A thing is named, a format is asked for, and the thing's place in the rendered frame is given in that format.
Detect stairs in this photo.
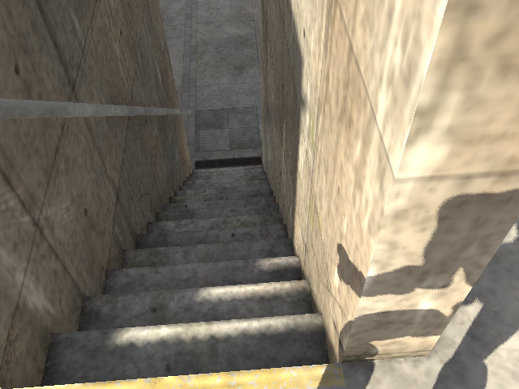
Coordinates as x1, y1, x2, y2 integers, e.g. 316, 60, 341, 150
41, 165, 330, 387

